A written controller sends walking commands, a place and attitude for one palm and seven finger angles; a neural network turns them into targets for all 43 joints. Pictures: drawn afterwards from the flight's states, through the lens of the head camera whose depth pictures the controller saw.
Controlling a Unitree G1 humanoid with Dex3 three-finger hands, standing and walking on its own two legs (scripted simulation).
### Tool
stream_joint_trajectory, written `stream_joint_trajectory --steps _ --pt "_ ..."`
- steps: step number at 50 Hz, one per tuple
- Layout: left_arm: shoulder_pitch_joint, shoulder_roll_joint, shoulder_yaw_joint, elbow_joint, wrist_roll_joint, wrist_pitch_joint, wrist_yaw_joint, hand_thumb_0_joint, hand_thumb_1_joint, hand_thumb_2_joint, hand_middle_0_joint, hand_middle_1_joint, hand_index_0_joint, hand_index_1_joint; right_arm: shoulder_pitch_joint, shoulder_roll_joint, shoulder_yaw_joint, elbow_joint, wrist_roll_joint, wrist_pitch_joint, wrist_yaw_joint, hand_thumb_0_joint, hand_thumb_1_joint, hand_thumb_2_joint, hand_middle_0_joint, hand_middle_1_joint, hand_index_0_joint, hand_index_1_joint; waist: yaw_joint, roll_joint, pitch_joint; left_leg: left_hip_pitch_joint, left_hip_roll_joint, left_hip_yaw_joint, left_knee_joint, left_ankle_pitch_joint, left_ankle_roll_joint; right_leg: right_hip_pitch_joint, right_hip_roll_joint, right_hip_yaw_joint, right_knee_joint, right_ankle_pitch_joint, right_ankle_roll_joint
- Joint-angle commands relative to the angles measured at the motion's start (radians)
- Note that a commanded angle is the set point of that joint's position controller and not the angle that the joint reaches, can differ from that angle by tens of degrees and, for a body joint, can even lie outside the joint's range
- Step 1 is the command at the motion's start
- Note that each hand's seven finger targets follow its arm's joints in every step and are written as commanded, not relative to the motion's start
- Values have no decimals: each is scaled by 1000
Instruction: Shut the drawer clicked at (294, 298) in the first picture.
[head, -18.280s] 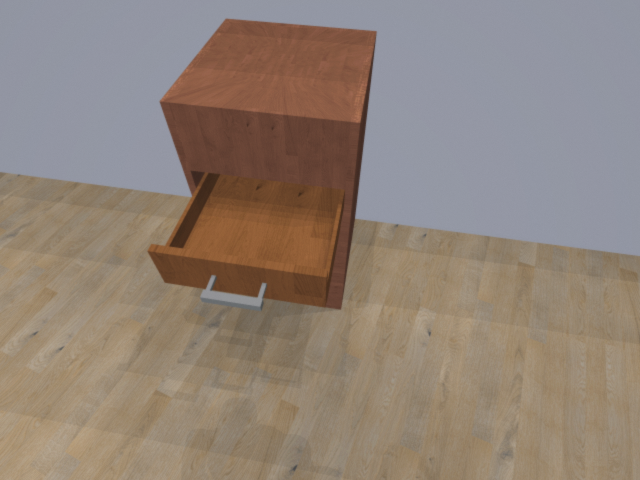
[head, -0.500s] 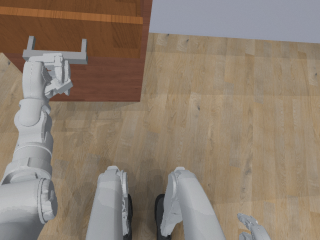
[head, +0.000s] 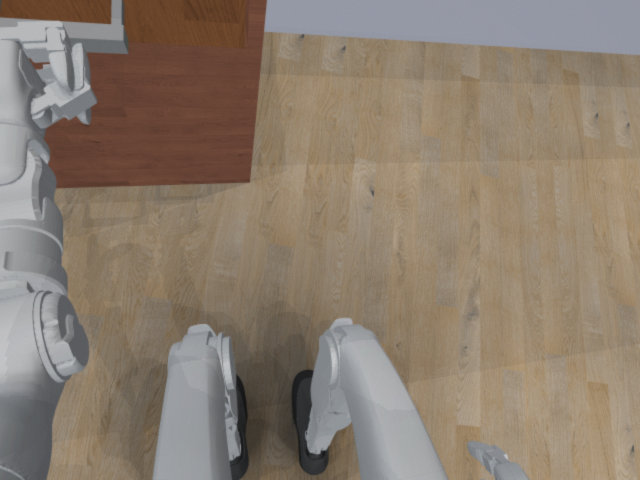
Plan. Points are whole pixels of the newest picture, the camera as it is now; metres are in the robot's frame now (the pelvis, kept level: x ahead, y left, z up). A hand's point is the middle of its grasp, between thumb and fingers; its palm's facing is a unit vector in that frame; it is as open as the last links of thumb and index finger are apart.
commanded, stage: push the drawer shut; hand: left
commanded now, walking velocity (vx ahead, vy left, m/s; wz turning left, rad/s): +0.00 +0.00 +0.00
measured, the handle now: (56, 19) +0.60 +0.27 +0.01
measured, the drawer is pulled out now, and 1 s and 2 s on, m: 0.01 0.00 0.00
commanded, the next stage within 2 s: pull the fist back off the drawer in 0.36 s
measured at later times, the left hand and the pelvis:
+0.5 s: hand (73, 75) +0.54 +0.25 +0.00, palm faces +0.09 -0.99 -0.07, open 2.8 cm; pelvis -0.02 +0.00 -0.01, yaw +0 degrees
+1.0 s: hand (80, 79) +0.54 +0.25 +0.01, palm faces +0.09 -0.99 -0.04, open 2.8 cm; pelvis -0.01 +0.01 +0.00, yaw -1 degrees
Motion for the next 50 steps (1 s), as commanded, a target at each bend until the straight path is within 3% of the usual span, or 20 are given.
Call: stream_joint_trajectory --steps 1,4,6,8,10,11,15,18,20,22,23,26,31,35,37,40,41,44,46,50 --pt "-565 238 14 -217 -13 -34 35 0 900 900 -1400 -1600 -1400 -1600 194 -226 -71 -26 -10 -6 -13 0 -900 -900 200 300 200 300 -68 293 -610 634 0 -198 -216 159 -53 112 24 143 -198 116 44" --pt "-587 293 47 -206 -6 -23 37 0 900 900 -1400 -1600 -1400 -1600 208 -232 -68 -24 -12 -1 -13 0 -900 -900 200 300 200 300 -72 277 -612 614 0 -192 -204 169 -51 128 27 144 -200 124 45" --pt "-638 267 21 -234 -7 -21 32 0 900 900 -1400 -1600 -1400 -1600 212 -227 -69 -23 -11 -2 -13 0 -900 -900 200 300 200 300 -88 312 -629 639 2 -197 -200 179 -51 106 24 141 -194 132 45" --pt "-665 300 30 -228 1 -13 36 0 900 900 -1400 -1600 -1400 -1600 220 -236 -66 -15 -13 -1 -14 0 -900 -900 200 300 200 300 -92 321 -619 640 1 -205 -207 149 -54 96 24 138 -194 121 45" --pt "-695 268 -8 -229 5 -7 37 0 900 900 -1400 -1600 -1400 -1600 219 -235 -66 -9 -12 -4 -15 0 -900 -900 200 300 200 300 -112 324 -612 642 2 -210 -207 125 -51 76 24 137 -197 113 46" --pt "-715 276 -8 -232 6 -5 39 0 900 900 -1400 -1600 -1400 -1600 222 -235 -62 -8 -13 -7 -17 0 -900 -900 200 300 200 300 -114 354 -605 659 3 -216 -212 124 -54 58 22 133 -194 115 43" --pt "-751 320 -2 -208 10 11 50 0 900 900 -1400 -1600 -1400 -1600 222 -243 -51 0 -11 -18 -23 0 -900 -900 200 300 200 300 -128 338 -588 619 0 -215 -215 63 -50 62 23 133 -198 86 45" --pt "-788 310 -26 -218 18 13 55 0 900 900 -1400 -1600 -1400 -1600 215 -244 -48 0 -11 -28 -26 0 -900 -900 200 300 200 300 -135 406 -590 663 1 -227 -232 42 -57 26 19 128 -197 82 41" --pt "-792 308 -33 -202 15 18 61 0 900 900 -1400 -1600 -1400 -1600 210 -247 -43 4 -9 -37 -30 0 -900 -900 200 300 200 300 -150 369 -571 639 4 -229 -235 0 -52 27 19 129 -204 65 45" --pt "-810 300 -47 -205 15 18 63 0 900 900 -1400 -1600 -1400 -1600 206 -249 -40 6 -8 -50 -31 0 -900 -900 200 300 200 300 -155 407 -564 656 5 -233 -248 -23 -55 10 17 127 -208 57 45" --pt "-808 322 -40 -195 17 19 64 0 900 900 -1400 -1600 -1400 -1600 203 -250 -36 7 -7 -55 -34 0 -900 -900 200 300 200 300 -153 403 -562 641 4 -229 -249 -35 -54 20 16 130 -209 51 44" --pt "-800 310 -43 -200 15 15 61 0 900 900 -1400 -1600 -1400 -1600 209 -249 -36 3 -8 -64 -33 0 -900 -900 200 300 200 300 -152 404 -573 656 5 -234 -253 -15 -55 22 16 126 -207 60 42" --pt "-774 295 -44 -208 15 9 56 0 900 900 -1400 -1600 -1400 -1600 216 -251 -40 0 -13 -65 -24 0 -900 -900 200 300 200 300 -137 411 -577 671 6 -243 -259 -10 -60 25 15 126 -206 64 39" --pt "-716 311 -5 -190 7 13 52 0 900 900 -1400 -1600 -1400 -1600 226 -255 -46 -2 -14 -58 -17 0 -900 -900 200 300 200 300 -116 347 -573 620 5 -235 -251 -9 -56 66 19 131 -208 62 40" --pt "-689 263 -28 -192 3 16 44 0 900 900 -1400 -1600 -1400 -1600 227 -252 -51 -3 -14 -55 -11 0 -900 -900 200 300 200 300 -112 371 -568 646 7 -241 -261 -4 -60 52 18 128 -209 68 38" --pt "-628 267 -2 -222 -9 12 39 0 900 900 -1400 -1600 -1400 -1600 233 -250 -59 -7 -13 -44 -6 0 -900 -900 200 300 200 300 -86 337 -604 655 8 -238 -258 42 -60 85 20 130 -207 88 38" --pt "-595 248 -6 -226 -13 10 33 0 900 900 -1400 -1600 -1400 -1600 231 -246 -60 -13 -12 -43 -4 0 -900 -900 200 300 200 300 -77 359 -605 676 10 -240 -268 54 -64 80 18 129 -207 92 36" --pt "-519 255 22 -238 -24 13 28 0 900 900 -1400 -1600 -1400 -1600 225 -243 -65 -17 -7 -28 -1 0 -900 -900 200 300 200 300 -55 309 -602 651 10 -228 -266 79 -62 117 22 131 -208 102 38" --pt "-476 249 31 -268 -25 6 29 0 900 900 -1400 -1600 -1400 -1600 223 -236 -68 -23 -7 -22 2 0 -900 -900 200 300 200 300 -36 332 -613 678 12 -225 -271 109 -66 115 21 129 -203 112 36" --pt "-379 232 48 -299 -37 0 34 0 900 900 -1400 -1600 -1400 -1600 210 -227 -75 -38 -2 -4 6 0 -900 -900 200 300 200 300 -18 265 -615 647 10 -202 -264 155 -60 172 23 139 -214 128 40"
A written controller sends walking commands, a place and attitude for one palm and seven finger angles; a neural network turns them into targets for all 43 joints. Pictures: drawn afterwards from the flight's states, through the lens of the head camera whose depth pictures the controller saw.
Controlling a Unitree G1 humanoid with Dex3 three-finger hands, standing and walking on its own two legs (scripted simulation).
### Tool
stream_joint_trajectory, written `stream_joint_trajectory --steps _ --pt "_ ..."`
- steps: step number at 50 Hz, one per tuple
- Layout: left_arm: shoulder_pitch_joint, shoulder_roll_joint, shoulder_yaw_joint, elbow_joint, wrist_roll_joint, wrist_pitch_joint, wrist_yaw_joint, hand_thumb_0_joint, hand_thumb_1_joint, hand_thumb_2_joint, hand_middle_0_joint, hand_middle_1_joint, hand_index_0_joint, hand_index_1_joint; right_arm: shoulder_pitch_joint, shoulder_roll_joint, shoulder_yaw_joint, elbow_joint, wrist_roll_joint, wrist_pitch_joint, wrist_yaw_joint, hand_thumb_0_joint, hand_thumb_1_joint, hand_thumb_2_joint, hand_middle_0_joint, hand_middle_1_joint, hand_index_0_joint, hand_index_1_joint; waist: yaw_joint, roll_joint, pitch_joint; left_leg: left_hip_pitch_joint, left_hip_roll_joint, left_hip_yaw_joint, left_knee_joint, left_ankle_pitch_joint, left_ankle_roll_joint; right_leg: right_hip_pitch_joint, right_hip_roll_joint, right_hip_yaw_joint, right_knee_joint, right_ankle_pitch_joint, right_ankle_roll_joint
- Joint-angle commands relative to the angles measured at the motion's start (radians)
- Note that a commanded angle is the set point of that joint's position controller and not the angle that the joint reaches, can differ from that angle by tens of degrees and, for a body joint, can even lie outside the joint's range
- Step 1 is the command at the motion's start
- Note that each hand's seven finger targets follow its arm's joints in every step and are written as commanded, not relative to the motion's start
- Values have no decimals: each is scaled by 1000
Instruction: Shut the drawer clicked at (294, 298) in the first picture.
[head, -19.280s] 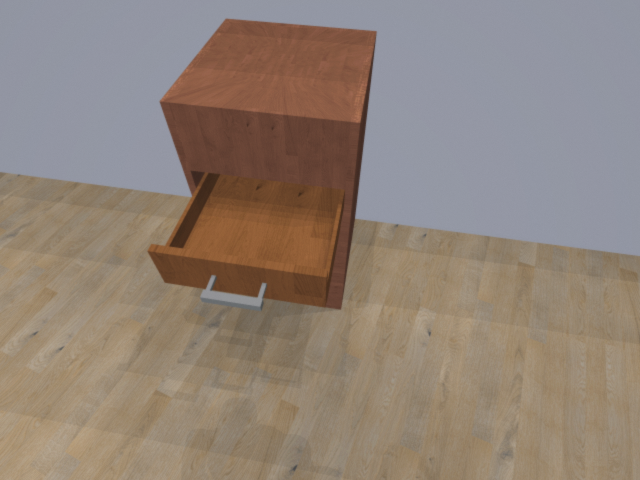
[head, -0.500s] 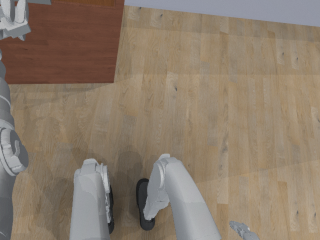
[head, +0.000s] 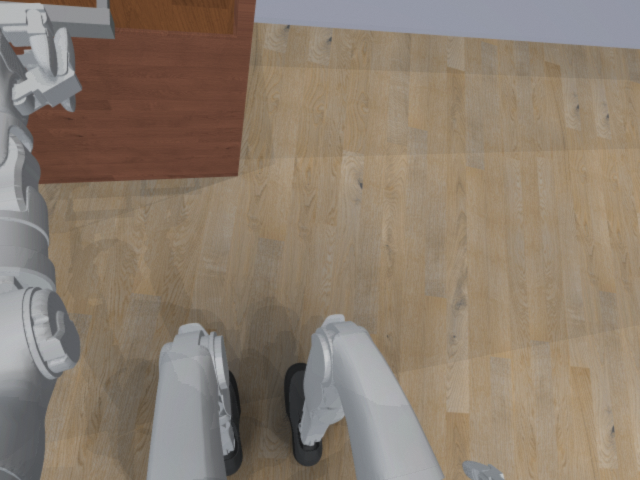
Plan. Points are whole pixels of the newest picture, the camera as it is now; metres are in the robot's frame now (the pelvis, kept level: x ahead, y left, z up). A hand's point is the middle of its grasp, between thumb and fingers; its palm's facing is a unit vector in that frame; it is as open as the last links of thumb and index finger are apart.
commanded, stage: pull the fist back off the drawer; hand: left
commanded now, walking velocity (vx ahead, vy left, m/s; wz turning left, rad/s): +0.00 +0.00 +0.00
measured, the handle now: (38, 2) +0.61 +0.28 +0.01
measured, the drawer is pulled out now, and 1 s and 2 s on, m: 0.00 0.00 0.00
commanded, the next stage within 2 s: draw the hand back to the body in 0.16 s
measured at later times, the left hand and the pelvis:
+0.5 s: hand (43, 94) +0.47 +0.24 +0.07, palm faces +0.09 -0.99 -0.07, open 3.3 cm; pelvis +0.04 +0.00 +0.07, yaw +3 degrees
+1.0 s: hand out of the picture +0.33 +0.26 +0.23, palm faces +0.30 -0.90 -0.31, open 3.3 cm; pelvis +0.09 +0.01 +0.22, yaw +8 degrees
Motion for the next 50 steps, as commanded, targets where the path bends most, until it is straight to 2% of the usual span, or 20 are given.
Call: stream_joint_trajectory --steps 1,3,5,9,13,15,16,18,21,24,27,30,31,35,38,39,40,45,46,50 --pt "-324 201 55 -258 -37 -62 27 0 900 900 -1400 -1600 -1400 -1600 160 -231 -90 -47 -3 5 -10 0 -900 -900 200 300 200 300 23 290 -640 679 8 -197 -254 170 -74 170 12 137 -180 112 25" --pt "-248 182 62 -279 -47 -66 27 0 900 900 -1400 -1600 -1400 -1600 151 -227 -95 -57 0 16 -5 0 -900 -900 200 300 200 300 39 270 -645 693 9 -191 -258 211 -77 194 12 138 -184 131 26" --pt "-245 181 65 -294 -50 -72 30 0 900 900 -1400 -1600 -1400 -1600 146 -221 -97 -57 1 23 -5 0 -900 -900 200 300 200 300 30 235 -638 662 7 -172 -242 238 -72 224 14 145 -191 145 31" --pt "-269 164 50 -350 -48 -101 26 0 900 900 -1400 -1600 -1400 -1600 141 -217 -105 -52 -2 27 -4 0 -900 -900 200 300 200 300 25 262 -679 722 7 -172 -224 333 -76 219 12 146 -182 193 30" --pt "-216 97 20 -351 -65 -105 14 0 900 900 -1400 -1600 -1400 -1600 135 -214 -114 -55 -1 35 0 0 -900 -900 200 300 200 300 29 270 -690 779 7 -183 -226 393 -82 203 10 139 -181 221 31" --pt "-113 149 65 -544 -90 -94 12 0 900 900 -1400 -1600 -1400 -1600 124 -215 -125 -98 16 44 3 0 -900 -900 200 300 200 300 96 295 -839 881 3 -166 -275 475 -88 346 10 154 -218 279 27" --pt "-41 132 48 -630 -98 -74 10 0 900 900 -1400 -1600 -1400 -1600 113 -209 -129 -120 27 44 6 0 -900 -900 200 300 200 300 119 341 -886 963 5 -169 -308 539 -99 375 8 157 -234 311 23" --pt "112 79 16 -774 -125 -14 14 0 900 900 -1400 -1600 -1400 -1600 99 -198 -140 -144 51 45 12 0 -900 -900 200 300 200 300 137 312 -911 1063 8 -174 -374 606 -105 466 8 156 -296 365 27" --pt "290 -1 -23 -878 -164 77 36 0 900 900 -1400 -1600 -1400 -1600 68 -181 -140 -159 83 20 0 0 -900 -900 200 300 200 300 131 203 -820 1039 6 -157 -437 588 -89 585 2 164 -375 406 36" --pt "349 -40 -30 -945 -188 99 75 0 900 900 -1400 -1600 -1400 -1600 43 -163 -143 -141 97 -20 -21 0 -900 -900 200 300 200 300 115 98 -708 982 -3 -120 -488 504 -72 693 0 176 -453 414 52" --pt "409 -97 -71 -967 -193 65 90 0 900 900 -1400 -1600 -1400 -1600 28 -146 -146 -118 95 -64 -35 0 -900 -900 200 300 200 300 112 112 -631 1024 -12 -97 -540 493 -76 736 -2 179 -513 412 53" --pt "506 -148 -116 -878 -189 41 67 0 900 900 -1400 -1600 -1400 -1600 19 -138 -148 -108 92 -88 -40 0 -900 -900 200 300 200 300 110 69 -509 1011 -23 -70 -593 447 -73 804 1 180 -578 398 55" --pt "515 -162 -140 -879 -188 34 54 0 900 900 -1400 -1600 -1400 -1600 14 -140 -148 -110 93 -94 -41 0 -900 -900 200 300 200 300 111 99 -481 1041 -25 -70 -615 457 -74 808 0 177 -595 399 50" --pt "671 -184 -169 -892 -203 44 11 0 900 900 -1400 -1600 -1400 -1600 -8 -142 -149 -159 99 -100 -42 0 -900 -900 200 300 200 300 141 88 -393 1136 -28 -61 -721 465 -75 900 0 164 -682 399 46" --pt "773 -166 -146 -1004 -222 49 13 0 900 900 -1400 -1600 -1400 -1600 -21 -134 -148 -204 100 -105 -47 0 -900 -900 200 300 200 300 167 108 -384 1235 -29 -54 -791 535 -76 1004 -2 159 -734 455 45" --pt "882 -64 -144 -976 -76 160 132 0 900 900 -1400 -1600 -1400 -1600 -44 -115 -147 -231 99 -53 -59 0 -900 -900 200 300 200 300 244 138 -473 1361 -30 -52 -887 587 -92 1113 -36 199 -802 443 23" --pt "903 -166 -215 -1067 -72 215 189 0 900 900 -1400 -1600 -1400 -1600 -52 -90 -140 -282 102 -36 -69 0 -900 -900 200 300 200 300 200 127 -390 1392 -26 -48 -921 594 -94 1114 -38 186 -837 455 29" --pt "914 -147 -229 -1171 -34 329 344 0 900 900 -1400 -1600 -1400 -1600 -92 -92 -111 -294 98 -18 -115 0 -900 -900 200 300 200 300 182 72 -195 1439 -10 -70 -1070 434 -79 1233 -44 183 -971 394 30" --pt "886 -121 -215 -1204 -33 335 361 0 900 900 -1400 -1600 -1400 -1600 -102 -97 -108 -290 99 -26 -126 0 -900 -900 200 300 200 300 182 57 -187 1457 -12 -67 -1089 428 -71 1271 -43 190 -998 406 29" --pt "961 -159 -237 -1239 -29 356 375 0 900 900 -1400 -1600 -1400 -1600 -123 -90 -98 -268 99 -69 -133 0 -900 -900 200 300 200 300 200 87 -119 1579 -11 -73 -1188 479 -75 1358 -50 182 -1086 436 27"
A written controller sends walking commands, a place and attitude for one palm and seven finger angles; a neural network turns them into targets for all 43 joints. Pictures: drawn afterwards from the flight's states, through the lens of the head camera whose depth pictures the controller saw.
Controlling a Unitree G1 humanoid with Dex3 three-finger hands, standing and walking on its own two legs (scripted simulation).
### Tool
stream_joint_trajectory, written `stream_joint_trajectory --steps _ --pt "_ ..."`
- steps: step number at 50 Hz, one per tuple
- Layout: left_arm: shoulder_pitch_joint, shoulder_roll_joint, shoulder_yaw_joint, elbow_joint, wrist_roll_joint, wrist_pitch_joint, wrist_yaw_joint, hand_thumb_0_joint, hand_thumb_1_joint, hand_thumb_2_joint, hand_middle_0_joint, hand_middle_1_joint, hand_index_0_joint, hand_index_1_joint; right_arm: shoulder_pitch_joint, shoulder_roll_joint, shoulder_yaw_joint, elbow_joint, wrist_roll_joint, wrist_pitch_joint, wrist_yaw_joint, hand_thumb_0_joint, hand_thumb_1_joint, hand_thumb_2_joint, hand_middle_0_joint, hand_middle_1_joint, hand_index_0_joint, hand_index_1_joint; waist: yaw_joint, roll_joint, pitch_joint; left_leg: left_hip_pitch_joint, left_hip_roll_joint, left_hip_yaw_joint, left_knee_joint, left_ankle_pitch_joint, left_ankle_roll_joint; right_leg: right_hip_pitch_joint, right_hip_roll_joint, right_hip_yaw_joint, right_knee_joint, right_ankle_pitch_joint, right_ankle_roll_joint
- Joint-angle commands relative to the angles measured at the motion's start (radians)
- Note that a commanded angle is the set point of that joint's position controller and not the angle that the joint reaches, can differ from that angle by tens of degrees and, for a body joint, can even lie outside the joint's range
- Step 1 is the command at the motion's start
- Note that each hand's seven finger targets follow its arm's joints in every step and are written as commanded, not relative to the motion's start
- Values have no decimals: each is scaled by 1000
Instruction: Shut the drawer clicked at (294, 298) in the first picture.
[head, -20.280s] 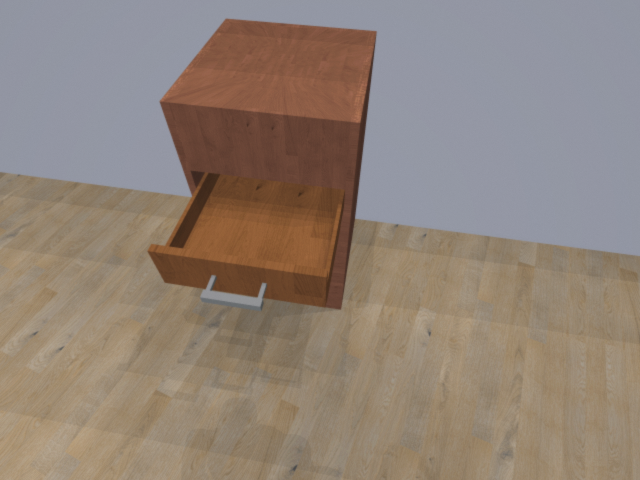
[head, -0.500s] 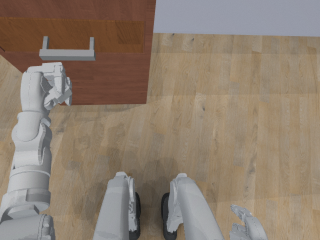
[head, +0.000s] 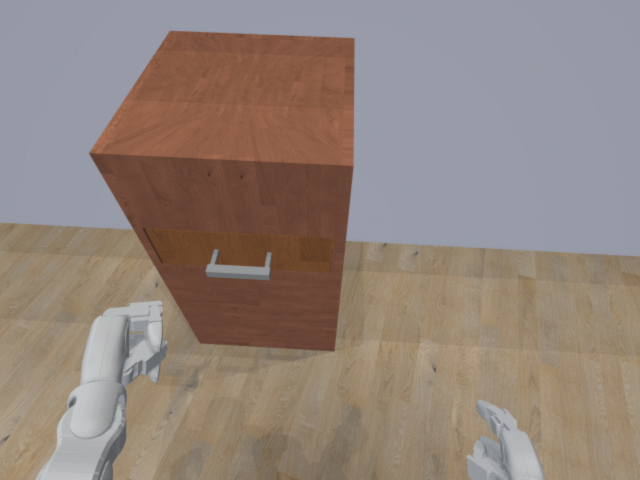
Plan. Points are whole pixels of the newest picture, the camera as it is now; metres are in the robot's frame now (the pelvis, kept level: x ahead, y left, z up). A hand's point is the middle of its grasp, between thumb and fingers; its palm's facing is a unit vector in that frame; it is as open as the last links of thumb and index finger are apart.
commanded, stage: draw the hand back to the body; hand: left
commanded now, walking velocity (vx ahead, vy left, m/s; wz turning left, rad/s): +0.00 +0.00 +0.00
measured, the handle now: (240, 264) +0.55 +0.19 -0.21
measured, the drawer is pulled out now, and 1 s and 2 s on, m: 0.00 0.00 0.00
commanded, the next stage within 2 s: step back with the hand held close in 0.64 s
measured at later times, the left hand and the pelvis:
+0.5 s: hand (34, 352) +0.19 +0.22 +0.20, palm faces +0.38 -0.82 -0.42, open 3.2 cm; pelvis +0.01 -0.02 +0.03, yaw +0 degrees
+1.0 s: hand (58, 368) +0.18 +0.20 +0.19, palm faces +0.33 -0.83 -0.45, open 3.2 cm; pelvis -0.01 -0.03 +0.04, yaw -1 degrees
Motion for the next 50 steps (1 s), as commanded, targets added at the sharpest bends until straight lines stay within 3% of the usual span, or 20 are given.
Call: stream_joint_trajectory --steps 1,5,8,11,12,22,23,26,27,32,38,39,40,42,44,46,50 --pt "-167 139 75 -302 -5 -41 38 0 900 900 -1400 -1600 -1400 -1600 -79 -118 -36 -109 -7 -86 -16 0 -900 -900 200 300 200 300 -1 54 -140 323 74 -128 -241 317 -44 152 -42 60 -187 277 -4" --pt "7 130 98 -382 -13 -31 20 0 900 900 -1400 -1600 -1400 -1600 -101 -112 -36 -95 -9 -127 2 0 -900 -900 200 300 200 300 22 10 -94 411 85 -131 -305 422 -52 238 -47 52 -256 339 0" --pt "105 149 143 -469 -23 -31 3 0 900 900 -1400 -1600 -1400 -1600 -111 -105 -36 -90 -12 -147 17 0 -900 -900 200 300 200 300 34 23 -57 448 81 -121 -343 478 -59 299 -46 53 -299 383 0" --pt "162 189 205 -557 -28 -38 -4 0 900 900 -1400 -1600 -1400 -1600 -128 -103 -40 -78 -18 -166 26 0 -900 -900 200 300 200 300 42 1 -27 459 78 -106 -370 462 -52 340 -45 59 -340 403 2" --pt "176 184 213 -602 -30 -42 -6 0 900 900 -1400 -1600 -1400 -1600 -127 -98 -40 -79 -19 -172 29 0 -900 -900 200 300 200 300 43 32 -32 473 76 -103 -379 484 -54 360 -46 61 -343 415 1" --pt "301 219 324 -858 -42 -88 -5 0 900 900 -1400 -1600 -1400 -1600 -149 -88 -51 -54 -26 -241 43 0 -900 -900 200 300 200 300 60 39 13 505 66 -75 -396 447 -43 393 -49 77 -389 446 6" --pt "318 233 347 -872 -44 -93 -3 0 900 900 -1400 -1600 -1400 -1600 -155 -85 -54 -56 -24 -248 41 0 -900 -900 200 300 200 300 67 19 16 500 65 -71 -393 444 -40 397 -50 79 -390 458 7" --pt "352 139 288 -712 -45 -82 -19 0 900 900 -1400 -1600 -1400 -1600 -150 -89 -65 -30 -24 -234 42 0 -900 -900 200 300 200 300 49 -71 127 462 62 -60 -390 365 -33 344 -49 87 -416 412 13" --pt "342 145 296 -691 -46 -84 -21 0 900 900 -1400 -1600 -1400 -1600 -146 -93 -68 -27 -24 -227 40 0 -900 -900 200 300 200 300 48 -89 125 463 59 -55 -388 346 -28 339 -52 88 -420 395 17" --pt "269 195 314 -786 -41 -111 -15 0 900 900 -1400 -1600 -1400 -1600 -163 -89 -63 -38 -29 -236 30 0 -900 -900 200 300 200 300 60 21 61 479 47 -53 -383 307 -24 367 -68 117 -429 351 15" --pt "287 212 333 -806 -43 -120 -4 0 900 900 -1400 -1600 -1400 -1600 -176 -76 -58 -34 -31 -269 19 0 -900 -900 200 300 200 300 67 17 75 474 47 -48 -377 305 -24 369 -78 140 -453 346 17" --pt "117 361 495 -898 -27 -179 8 0 900 900 -1400 -1600 -1400 -1600 -133 -106 -79 -50 -36 -246 31 0 -900 -900 200 300 200 300 31 -39 151 399 62 -78 -314 238 -9 281 -160 307 -538 393 40" --pt "222 276 442 -760 -19 -195 4 0 900 900 -1400 -1600 -1400 -1600 -123 -81 -79 -12 -43 -233 34 0 -900 -900 200 300 200 300 17 -101 164 395 55 -73 -267 220 -15 264 -202 319 -557 405 31" --pt "322 206 389 -693 -13 -216 -5 0 900 900 -1400 -1600 -1400 -1600 -126 -83 -87 -13 -42 -218 43 0 -900 -900 200 300 200 300 15 -102 140 384 59 -69 -267 232 -21 282 -224 286 -525 502 28" --pt "400 159 344 -703 -12 -223 -12 0 900 900 -1400 -1600 -1400 -1600 -130 -102 -94 -17 -42 -201 51 0 -900 -900 200 300 200 300 15 -6 67 406 72 -73 -335 290 -12 319 -195 219 -461 491 46" --pt "428 174 355 -759 -10 -229 -8 0 900 900 -1400 -1600 -1400 -1600 -144 -111 -104 -27 -45 -191 50 0 -900 -900 200 300 200 300 22 41 20 413 95 -90 -378 397 -3 354 -151 163 -407 505 62" --pt "475 229 409 -808 -14 -223 9 0 900 900 -1400 -1600 -1400 -1600 -151 -105 -109 -52 -41 -164 41 0 -900 -900 200 300 200 300 24 -28 -33 368 109 -109 -382 463 -6 403 -135 155 -370 528 48"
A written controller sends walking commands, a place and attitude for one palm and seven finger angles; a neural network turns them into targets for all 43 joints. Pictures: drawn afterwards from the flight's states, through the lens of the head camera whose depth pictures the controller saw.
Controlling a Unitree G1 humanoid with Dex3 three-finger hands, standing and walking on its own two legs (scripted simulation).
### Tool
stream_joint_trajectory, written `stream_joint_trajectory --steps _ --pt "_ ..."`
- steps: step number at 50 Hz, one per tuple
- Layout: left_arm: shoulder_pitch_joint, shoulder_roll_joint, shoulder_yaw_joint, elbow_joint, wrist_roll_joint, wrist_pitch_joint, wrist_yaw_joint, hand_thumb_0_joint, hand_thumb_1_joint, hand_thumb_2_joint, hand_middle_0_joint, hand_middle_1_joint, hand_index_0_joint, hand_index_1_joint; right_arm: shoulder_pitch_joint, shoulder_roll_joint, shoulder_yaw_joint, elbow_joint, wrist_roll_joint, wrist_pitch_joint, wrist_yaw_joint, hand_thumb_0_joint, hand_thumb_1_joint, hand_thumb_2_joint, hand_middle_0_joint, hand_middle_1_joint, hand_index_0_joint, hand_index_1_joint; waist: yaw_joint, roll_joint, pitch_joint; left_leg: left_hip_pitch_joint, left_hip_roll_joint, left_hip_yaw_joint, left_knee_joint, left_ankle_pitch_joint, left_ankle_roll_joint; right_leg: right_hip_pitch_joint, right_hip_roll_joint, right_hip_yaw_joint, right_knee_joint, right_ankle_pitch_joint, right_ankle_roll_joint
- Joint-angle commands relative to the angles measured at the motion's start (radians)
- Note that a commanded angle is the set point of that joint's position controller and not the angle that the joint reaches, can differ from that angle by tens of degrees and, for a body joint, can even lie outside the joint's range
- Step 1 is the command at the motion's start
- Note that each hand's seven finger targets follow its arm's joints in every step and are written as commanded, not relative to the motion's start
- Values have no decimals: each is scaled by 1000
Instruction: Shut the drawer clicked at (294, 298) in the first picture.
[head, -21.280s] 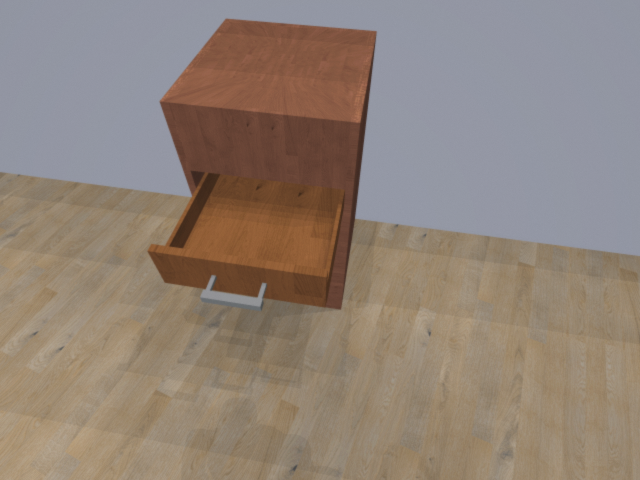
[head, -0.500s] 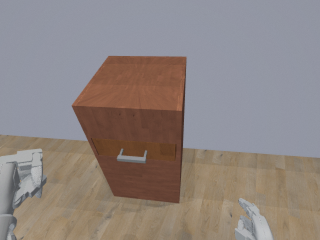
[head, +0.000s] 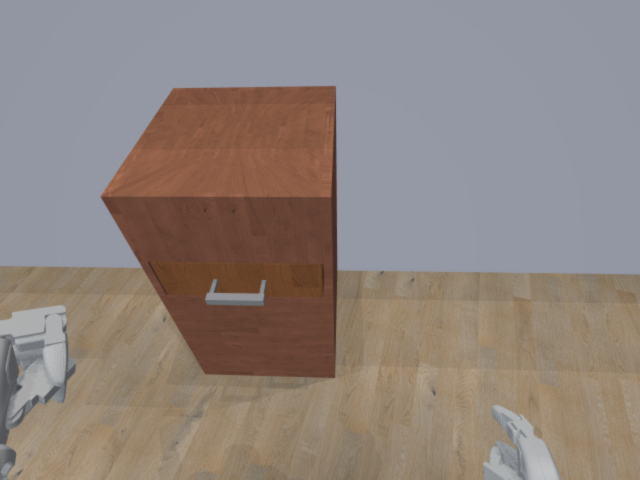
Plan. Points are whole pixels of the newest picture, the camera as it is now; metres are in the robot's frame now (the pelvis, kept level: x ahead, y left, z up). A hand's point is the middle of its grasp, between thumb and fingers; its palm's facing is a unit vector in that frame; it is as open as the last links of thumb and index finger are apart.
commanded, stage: step back with the hand held close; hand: left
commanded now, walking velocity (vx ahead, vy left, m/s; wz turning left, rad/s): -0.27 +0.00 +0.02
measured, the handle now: (237, 291) +0.56 +0.23 -0.25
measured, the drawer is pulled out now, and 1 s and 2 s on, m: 0.00 0.00 0.00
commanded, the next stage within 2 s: stop stepping back and stand still in 1.32 s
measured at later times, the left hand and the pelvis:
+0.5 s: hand out of the picture +0.14 +0.28 +0.16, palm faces +0.37 -0.79 -0.49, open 3.2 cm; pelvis -0.05 +0.03 -0.01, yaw +1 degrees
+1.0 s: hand (3, 453) +0.12 +0.25 +0.16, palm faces +0.30 -0.81 -0.50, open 3.2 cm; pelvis -0.09 +0.01 -0.01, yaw +1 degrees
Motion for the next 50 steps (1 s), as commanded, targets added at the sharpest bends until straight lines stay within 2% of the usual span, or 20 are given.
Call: stream_joint_trajectory --steps 1,5,8,14,16,18,21,23,27,29,31,33,36,39,41,43,45,47,49,50 --pt "51 217 164 -247 -16 -58 35 0 900 900 -1400 -1600 -1400 -1600 -134 -90 -38 -184 -2 -35 -14 0 -900 -900 200 300 200 300 20 -50 -131 -9 94 -100 -42 292 31 59 -169 133 -32 349 68" --pt "59 211 159 -262 -20 -62 46 0 900 900 -1400 -1600 -1400 -1600 -122 -93 -41 -186 -2 -34 -22 0 -900 -900 200 300 200 300 14 -31 -120 -48 98 -120 -46 285 28 50 -164 140 -18 320 52" --pt "65 201 148 -253 -18 -64 51 0 900 900 -1400 -1600 -1400 -1600 -115 -93 -42 -180 -4 -40 -25 0 -900 -900 200 300 200 300 12 -24 -106 -80 102 -133 -61 210 30 29 -155 141 -28 236 50" --pt "45 195 129 -281 -6 -76 61 0 900 900 -1400 -1600 -1400 -1600 -104 -106 -40 -182 -8 -61 -25 0 -900 -900 200 300 200 300 3 -7 -62 -179 116 -179 -134 -42 42 2 -124 136 -29 50 45" --pt "30 203 137 -296 2 -80 64 0 900 900 -1400 -1600 -1400 -1600 -109 -114 -36 -185 -13 -71 -30 0 -900 -900 200 300 200 300 4 48 -47 -266 142 -215 -200 -151 55 46 -96 124 24 16 54" --pt "18 197 142 -302 14 -82 65 0 900 900 -1400 -1600 -1400 -1600 -104 -109 -30 -191 -16 -79 -32 0 -900 -900 200 300 200 300 9 67 -45 -362 173 -256 -258 -262 70 113 -67 117 103 13 63" --pt "9 211 170 -300 25 -82 63 0 900 900 -1400 -1600 -1400 -1600 -100 -107 -34 -192 -23 -90 -36 0 -900 -900 200 300 200 300 10 39 -67 -431 184 -265 -263 -305 81 175 -52 127 148 58 69" --pt "3 198 161 -299 26 -82 58 0 900 900 -1400 -1600 -1400 -1600 -93 -105 -32 -191 -22 -94 -31 0 -900 -900 200 300 200 300 5 13 -58 -450 171 -247 -231 -310 81 171 -62 146 142 60 65" --pt "-1 194 151 -320 21 -86 56 0 900 900 -1400 -1600 -1400 -1600 -83 -101 -35 -185 -23 -101 -22 0 -900 -900 200 300 200 300 -2 -54 -64 -370 121 -199 -124 -254 60 72 -109 200 43 18 45" --pt "-9 193 142 -337 17 -96 59 0 900 900 -1400 -1600 -1400 -1600 -77 -110 -41 -176 -26 -101 -17 0 -900 -900 200 300 200 300 -10 -49 -50 -303 92 -183 -54 -205 45 -28 -146 233 -21 -19 17" --pt "-15 214 153 -357 12 -106 66 0 900 900 -1400 -1600 -1400 -1600 -83 -113 -44 -169 -29 -102 -17 0 -900 -900 200 300 200 300 -13 -35 -56 -258 90 -191 -40 -152 35 -75 -154 223 -36 -16 6" --pt "-2 217 158 -351 17 -118 69 0 900 900 -1400 -1600 -1400 -1600 -91 -110 -41 -168 -28 -104 -21 0 -900 -900 200 300 200 300 -12 10 -61 -276 123 -216 -103 -152 46 -46 -112 169 16 7 27" --pt "-1 232 198 -339 29 -125 66 0 900 900 -1400 -1600 -1400 -1600 -110 -112 -42 -172 -35 -106 -31 0 -900 -900 200 300 200 300 2 99 -89 -469 211 -303 -250 -196 87 160 -29 117 227 110 62" --pt "-2 236 213 -346 35 -133 55 0 900 900 -1400 -1600 -1400 -1600 -102 -110 -52 -174 -39 -114 -31 0 -900 -900 200 300 200 300 3 75 -101 -494 246 -313 -254 -199 109 172 -13 130 304 37 65" --pt "21 239 221 -349 29 -139 51 0 900 900 -1400 -1600 -1400 -1600 -95 -113 -55 -171 -42 -125 -29 0 -900 -900 200 300 200 300 2 54 -102 -438 251 -327 -242 -127 113 127 -3 136 295 -3 61" --pt "35 233 210 -357 18 -150 46 0 900 900 -1400 -1600 -1400 -1600 -87 -113 -53 -148 -47 -130 -27 0 -900 -900 200 300 200 300 -2 37 -123 -313 248 -306 -192 56 113 61 -10 137 233 -18 58" --pt "33 237 206 -379 12 -164 41 0 900 900 -1400 -1600 -1400 -1600 -87 -121 -51 -128 -53 -136 -21 0 -900 -900 200 300 200 300 -2 78 -162 -217 248 -281 -159 184 107 29 -15 133 191 -34 57" --pt "50 243 200 -399 4 -165 42 0 900 900 -1400 -1600 -1400 -1600 -87 -116 -47 -117 -50 -134 -13 0 -900 -900 200 300 200 300 0 70 -233 -56 221 -226 -67 441 84 -16 -39 140 124 109 64" --pt "64 244 201 -405 -3 -163 39 0 900 900 -1400 -1600 -1400 -1600 -94 -113 -55 -124 -39 -126 -10 0 -900 -900 200 300 200 300 2 48 -282 -28 199 -179 -30 414 67 -11 -49 141 119 142 77" --pt "74 260 217 -406 -6 -164 39 0 900 900 -1400 -1600 -1400 -1600 -107 -112 -55 -136 -34 -120 -11 0 -900 -900 200 300 200 300 2 42 -276 -64 186 -162 -19 327 62 -2 -63 152 108 178 80"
